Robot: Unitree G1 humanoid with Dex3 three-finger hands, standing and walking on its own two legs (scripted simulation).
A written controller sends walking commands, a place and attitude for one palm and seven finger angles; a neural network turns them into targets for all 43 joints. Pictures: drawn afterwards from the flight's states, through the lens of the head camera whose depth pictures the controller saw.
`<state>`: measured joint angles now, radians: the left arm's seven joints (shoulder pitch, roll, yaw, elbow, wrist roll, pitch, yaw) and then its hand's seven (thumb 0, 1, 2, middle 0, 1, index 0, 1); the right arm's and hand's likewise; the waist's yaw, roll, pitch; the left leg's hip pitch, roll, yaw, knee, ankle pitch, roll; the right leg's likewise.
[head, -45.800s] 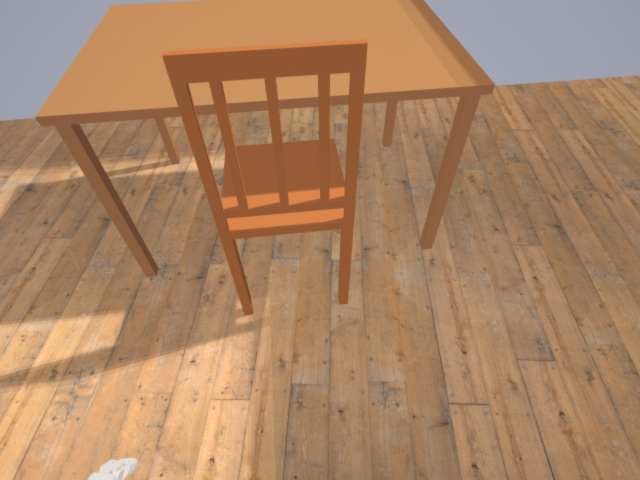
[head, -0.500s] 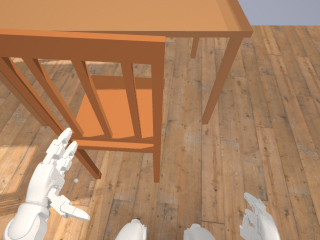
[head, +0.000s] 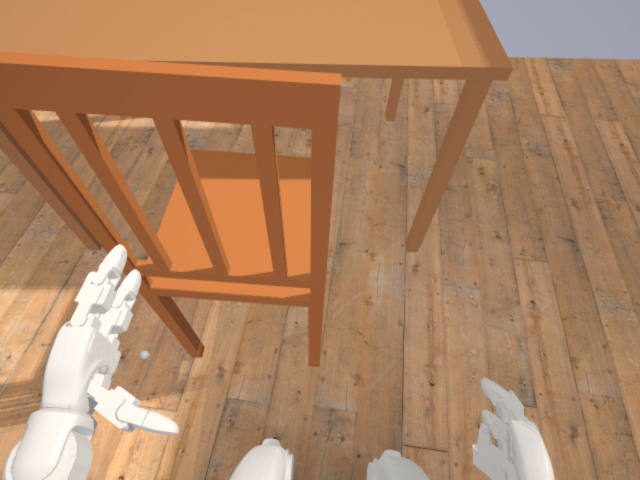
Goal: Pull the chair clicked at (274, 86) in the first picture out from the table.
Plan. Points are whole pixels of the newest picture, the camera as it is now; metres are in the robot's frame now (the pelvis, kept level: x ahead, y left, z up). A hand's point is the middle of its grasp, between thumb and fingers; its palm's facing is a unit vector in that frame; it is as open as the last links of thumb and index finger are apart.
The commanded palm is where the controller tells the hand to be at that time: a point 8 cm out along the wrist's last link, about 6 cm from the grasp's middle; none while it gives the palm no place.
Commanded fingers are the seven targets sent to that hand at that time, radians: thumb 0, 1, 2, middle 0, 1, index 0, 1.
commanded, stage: aim the fingers beside a spindle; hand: left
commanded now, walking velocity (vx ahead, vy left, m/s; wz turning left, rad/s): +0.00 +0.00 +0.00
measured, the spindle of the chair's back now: (201, 211) +0.47 +0.21 +0.01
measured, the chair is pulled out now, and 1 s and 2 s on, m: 0.17 0.17 0.17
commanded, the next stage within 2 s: none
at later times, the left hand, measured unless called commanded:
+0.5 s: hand (207, 343) +0.27 +0.15 +0.01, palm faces -0.07 -1.00 -0.02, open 16.9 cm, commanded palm +0.26 +0.21 +0.03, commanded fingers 0.00 -0.50 0.30 -0.06 -0.08 -0.06 -0.08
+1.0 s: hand (235, 328) +0.29 +0.13 +0.01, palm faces -0.04 -1.00 -0.02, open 16.9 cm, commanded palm +0.27 +0.17 +0.00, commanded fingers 0.00 -0.50 0.30 -0.06 -0.08 -0.06 -0.08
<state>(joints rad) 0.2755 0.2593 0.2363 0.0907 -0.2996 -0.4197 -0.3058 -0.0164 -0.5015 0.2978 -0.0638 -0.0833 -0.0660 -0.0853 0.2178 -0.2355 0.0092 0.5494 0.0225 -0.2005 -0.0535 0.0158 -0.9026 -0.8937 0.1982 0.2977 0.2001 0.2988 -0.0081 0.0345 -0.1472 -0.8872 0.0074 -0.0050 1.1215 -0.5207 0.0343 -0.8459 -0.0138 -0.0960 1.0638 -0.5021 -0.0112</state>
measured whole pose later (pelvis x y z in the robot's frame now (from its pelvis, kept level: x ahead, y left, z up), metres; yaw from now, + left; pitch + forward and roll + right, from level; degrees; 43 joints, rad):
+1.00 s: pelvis +0.00 -0.01 -0.03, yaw +0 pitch +21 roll -2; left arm 0.09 0.17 0.05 0.17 -0.17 -0.45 -0.12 -0.02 -0.50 0.30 -0.06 -0.08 -0.06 -0.09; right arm 0.20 -0.24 0.00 0.54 0.00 -0.11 -0.01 0.01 -0.90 -0.89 0.20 0.30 0.20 0.30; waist -0.02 0.03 -0.17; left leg -1.04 0.01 0.00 1.24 -0.57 0.02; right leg -1.02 -0.01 -0.09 1.21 -0.56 -0.03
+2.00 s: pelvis -0.01 -0.02 -0.04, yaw +0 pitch +22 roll -1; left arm -0.01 0.13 -0.02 0.25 -0.10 -0.49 0.00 -0.02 -0.50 0.30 -0.06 -0.08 -0.07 -0.09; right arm 0.18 -0.24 -0.01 0.53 -0.01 -0.03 0.01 0.01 -0.91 -0.89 0.20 0.30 0.20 0.30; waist -0.03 0.03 -0.18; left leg -1.09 0.01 0.01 1.28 -0.57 0.01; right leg -1.07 -0.02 -0.08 1.26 -0.57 -0.04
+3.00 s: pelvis -0.01 -0.01 -0.04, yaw -1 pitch +22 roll -1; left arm -0.07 0.16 0.02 0.27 -0.10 -0.50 0.03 -0.02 -0.50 0.30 -0.06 -0.08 -0.06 -0.09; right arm 0.20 -0.24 0.00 0.55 -0.01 -0.02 0.01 0.01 -0.91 -0.89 0.20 0.30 0.20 0.30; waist -0.03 0.04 -0.18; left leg -1.09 0.01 0.01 1.28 -0.58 0.02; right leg -1.07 -0.02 -0.08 1.26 -0.57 -0.03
